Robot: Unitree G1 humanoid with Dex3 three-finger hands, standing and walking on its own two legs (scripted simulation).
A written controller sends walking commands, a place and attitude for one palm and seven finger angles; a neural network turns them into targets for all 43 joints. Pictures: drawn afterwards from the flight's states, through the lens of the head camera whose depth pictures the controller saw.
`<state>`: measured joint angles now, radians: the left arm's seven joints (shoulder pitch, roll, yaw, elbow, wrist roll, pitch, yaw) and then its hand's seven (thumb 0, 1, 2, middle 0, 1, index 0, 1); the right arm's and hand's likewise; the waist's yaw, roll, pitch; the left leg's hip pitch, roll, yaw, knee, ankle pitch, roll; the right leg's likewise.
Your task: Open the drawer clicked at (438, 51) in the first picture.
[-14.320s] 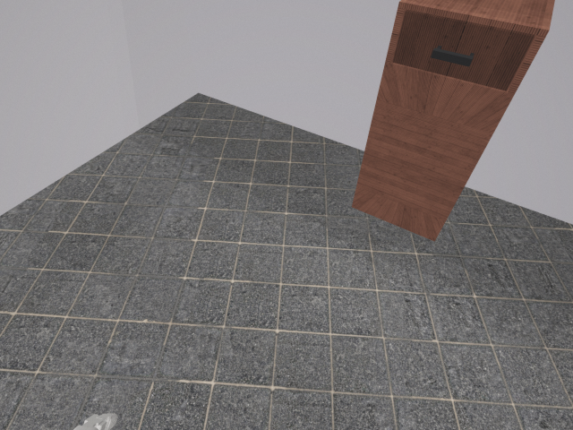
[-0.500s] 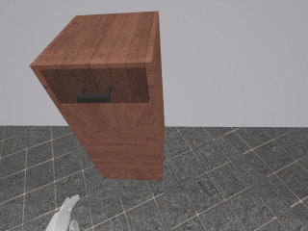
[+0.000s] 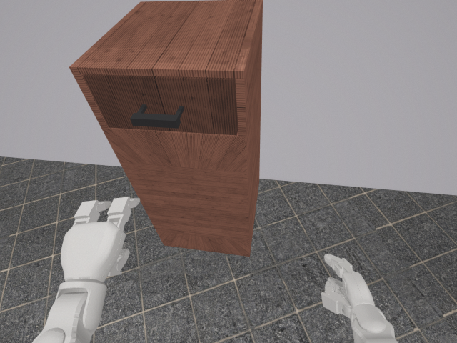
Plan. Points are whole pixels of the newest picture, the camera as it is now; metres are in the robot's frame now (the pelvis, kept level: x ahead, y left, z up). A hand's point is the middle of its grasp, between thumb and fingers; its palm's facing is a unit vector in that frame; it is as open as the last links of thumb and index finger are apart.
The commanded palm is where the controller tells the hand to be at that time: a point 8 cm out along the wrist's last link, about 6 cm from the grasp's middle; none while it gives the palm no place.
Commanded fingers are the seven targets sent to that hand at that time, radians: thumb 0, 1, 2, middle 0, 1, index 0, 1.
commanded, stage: raise the hand with hooked fingers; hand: left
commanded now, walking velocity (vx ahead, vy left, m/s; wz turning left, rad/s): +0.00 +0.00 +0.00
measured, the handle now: (158, 114) +0.58 +0.27 +0.08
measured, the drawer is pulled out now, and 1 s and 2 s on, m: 0.00 0.00 0.00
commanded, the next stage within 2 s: move the hooked fingers above the handle in 1.22 s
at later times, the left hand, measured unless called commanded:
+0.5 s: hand (99, 196) +0.29 +0.26 +0.12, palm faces +0.15 -0.09 -0.99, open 13.0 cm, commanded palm +0.26 +0.27 +0.18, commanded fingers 0.00 -0.50 0.30 -0.30 -1.20 -0.30 -1.20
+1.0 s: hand (67, 158) +0.32 +0.30 +0.18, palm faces +0.05 -0.06 -1.00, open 13.9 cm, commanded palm +0.29 +0.30 +0.24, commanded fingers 0.00 -0.50 0.30 -0.30 -1.20 -0.30 -1.20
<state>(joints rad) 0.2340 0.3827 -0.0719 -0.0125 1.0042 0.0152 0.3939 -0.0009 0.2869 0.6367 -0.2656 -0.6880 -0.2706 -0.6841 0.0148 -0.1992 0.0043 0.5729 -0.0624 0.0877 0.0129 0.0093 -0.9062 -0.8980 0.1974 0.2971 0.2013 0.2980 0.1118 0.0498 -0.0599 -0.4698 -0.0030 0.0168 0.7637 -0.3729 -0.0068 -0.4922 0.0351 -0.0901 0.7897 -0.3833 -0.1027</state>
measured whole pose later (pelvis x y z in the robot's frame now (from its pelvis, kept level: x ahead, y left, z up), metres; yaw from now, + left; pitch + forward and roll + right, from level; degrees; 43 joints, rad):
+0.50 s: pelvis +0.01 +0.04 +0.03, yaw -2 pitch +0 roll +1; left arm 0.04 0.44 -0.09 -0.07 0.95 0.09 0.16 0.00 -0.28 0.39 -0.30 -1.06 -0.30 -1.06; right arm 0.09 -0.26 -0.02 0.64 0.00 0.11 -0.02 0.01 -0.91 -0.90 0.20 0.30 0.20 0.30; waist 0.09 0.08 -0.01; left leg -0.24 -0.04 0.06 0.51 -0.27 0.05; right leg -0.27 0.01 -0.04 0.54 -0.27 -0.04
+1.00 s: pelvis +0.00 +0.06 +0.04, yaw +0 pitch -2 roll +0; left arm -0.20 0.57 -0.03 -0.04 0.85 0.05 -0.15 0.00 -0.49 0.30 -0.31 -1.20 -0.32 -1.20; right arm 0.10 -0.25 0.03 0.62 0.02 0.14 0.02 0.01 -0.91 -0.90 0.20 0.30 0.20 0.30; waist 0.09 0.09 0.03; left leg -0.17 -0.06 0.04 0.39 -0.20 0.07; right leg -0.18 -0.01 -0.05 0.40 -0.19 -0.01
